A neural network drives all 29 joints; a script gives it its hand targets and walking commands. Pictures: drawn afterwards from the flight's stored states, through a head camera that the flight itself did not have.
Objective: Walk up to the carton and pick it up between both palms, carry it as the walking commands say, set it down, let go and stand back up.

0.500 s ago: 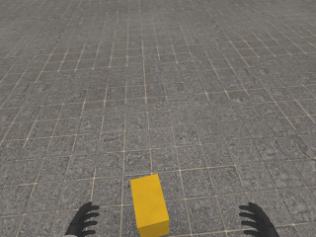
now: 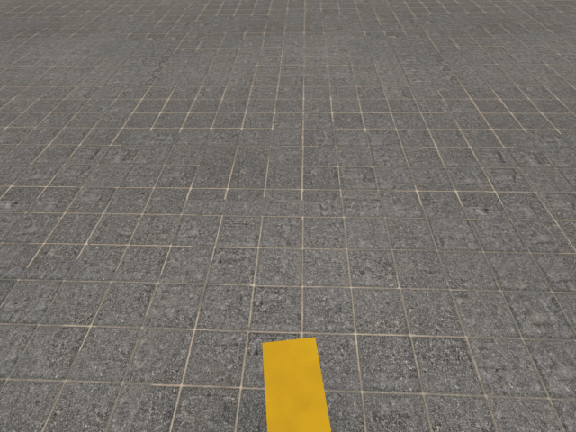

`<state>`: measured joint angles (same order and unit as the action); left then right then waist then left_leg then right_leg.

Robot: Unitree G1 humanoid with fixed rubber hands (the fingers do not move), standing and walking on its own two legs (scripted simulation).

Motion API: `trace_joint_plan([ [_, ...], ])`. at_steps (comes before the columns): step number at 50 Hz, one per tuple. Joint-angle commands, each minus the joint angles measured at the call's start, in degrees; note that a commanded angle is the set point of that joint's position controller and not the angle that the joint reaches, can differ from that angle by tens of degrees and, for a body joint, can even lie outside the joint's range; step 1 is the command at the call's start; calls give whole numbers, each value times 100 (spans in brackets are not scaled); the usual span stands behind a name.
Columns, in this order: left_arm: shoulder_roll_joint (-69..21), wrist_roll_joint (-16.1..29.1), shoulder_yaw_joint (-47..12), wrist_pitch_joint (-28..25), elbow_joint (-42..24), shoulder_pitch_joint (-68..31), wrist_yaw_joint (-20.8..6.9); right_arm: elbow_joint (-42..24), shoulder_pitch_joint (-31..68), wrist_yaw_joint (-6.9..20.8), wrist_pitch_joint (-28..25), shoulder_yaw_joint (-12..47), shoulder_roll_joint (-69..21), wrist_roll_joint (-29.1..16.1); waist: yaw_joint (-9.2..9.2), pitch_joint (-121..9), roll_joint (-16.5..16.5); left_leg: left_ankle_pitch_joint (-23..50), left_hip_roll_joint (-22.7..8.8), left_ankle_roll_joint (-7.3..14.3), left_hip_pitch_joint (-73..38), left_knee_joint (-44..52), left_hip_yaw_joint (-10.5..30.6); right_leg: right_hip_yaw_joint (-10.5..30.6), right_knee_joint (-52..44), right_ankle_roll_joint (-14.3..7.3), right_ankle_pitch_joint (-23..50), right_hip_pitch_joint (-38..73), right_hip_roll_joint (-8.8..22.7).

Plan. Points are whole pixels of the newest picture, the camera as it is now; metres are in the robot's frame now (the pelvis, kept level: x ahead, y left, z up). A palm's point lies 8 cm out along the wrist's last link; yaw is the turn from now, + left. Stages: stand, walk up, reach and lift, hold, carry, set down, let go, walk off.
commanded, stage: stand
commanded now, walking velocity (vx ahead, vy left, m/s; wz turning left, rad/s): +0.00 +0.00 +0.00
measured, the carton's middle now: (294, 401) +0.37 +0.03 -0.61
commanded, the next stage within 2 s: none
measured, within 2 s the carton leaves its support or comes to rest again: neither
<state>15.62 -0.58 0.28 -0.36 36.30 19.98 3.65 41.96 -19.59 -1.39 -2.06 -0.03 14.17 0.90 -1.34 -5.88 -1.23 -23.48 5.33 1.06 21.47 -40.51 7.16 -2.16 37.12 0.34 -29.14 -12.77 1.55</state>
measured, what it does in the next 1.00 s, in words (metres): stands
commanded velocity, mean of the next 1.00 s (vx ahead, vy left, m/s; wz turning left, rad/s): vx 0.00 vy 0.00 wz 0.00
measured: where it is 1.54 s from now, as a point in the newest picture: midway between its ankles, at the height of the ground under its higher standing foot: outside the picture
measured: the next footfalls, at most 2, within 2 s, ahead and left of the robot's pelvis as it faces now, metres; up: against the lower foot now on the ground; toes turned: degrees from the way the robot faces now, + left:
none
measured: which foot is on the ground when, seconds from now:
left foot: down 0.00-1.00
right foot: down 0.00-1.00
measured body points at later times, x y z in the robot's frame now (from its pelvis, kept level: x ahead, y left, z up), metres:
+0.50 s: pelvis -0.01 +0.01 +0.00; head +0.00 +0.02 +0.45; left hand +0.02 +0.28 -0.12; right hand +0.10 -0.25 -0.12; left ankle -0.03 +0.12 -0.72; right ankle -0.11 -0.12 -0.72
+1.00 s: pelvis -0.02 +0.00 +0.01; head -0.02 +0.01 +0.46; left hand -0.03 +0.27 -0.13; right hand +0.07 -0.25 -0.12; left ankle -0.03 +0.12 -0.72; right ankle -0.11 -0.12 -0.72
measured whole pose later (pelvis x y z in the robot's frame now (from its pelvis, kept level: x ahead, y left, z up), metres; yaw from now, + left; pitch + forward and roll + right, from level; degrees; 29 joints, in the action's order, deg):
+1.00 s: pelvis -0.02 +0.00 +0.01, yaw +5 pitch +2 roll -1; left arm 15.8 -1.2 -0.3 2.1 46.5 23.6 3.1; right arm 46.1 -18.2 -2.1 0.8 0.3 13.8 0.8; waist -1.5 -1.7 -0.8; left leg -19.9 5.8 0.8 19.7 -38.7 10.7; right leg -7.3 32.7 0.4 -25.9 -8.1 1.9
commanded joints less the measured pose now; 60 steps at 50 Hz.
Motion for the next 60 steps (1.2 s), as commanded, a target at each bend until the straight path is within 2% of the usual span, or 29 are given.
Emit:
trace_joint_plan([
  [1, 637, 8, 161, -26, -300, 266, 44, -305, -249, -45, -10, -176, 708, -9, 12, 72, 56, 3166, -515, 119, -69, 276, 350, 130, -189, -101, 3168, 198, 355],
  [24, 740, -38, 124, 174, 146, 635, 26, -225, -31, -82, 182, -131, 733, 18, -19, 417, 198, 2693, -423, 198, 17, 466, 687, -110, -556, -170, 1973, 313, 354],
  [60, 544, -71, 86, 204, 1244, 819, -48, 474, -66, -112, 243, -134, 529, -29, -10, 785, 194, 2436, -455, 195, -8, 810, 636, -171, -1034, -297, 1788, 595, 419],
])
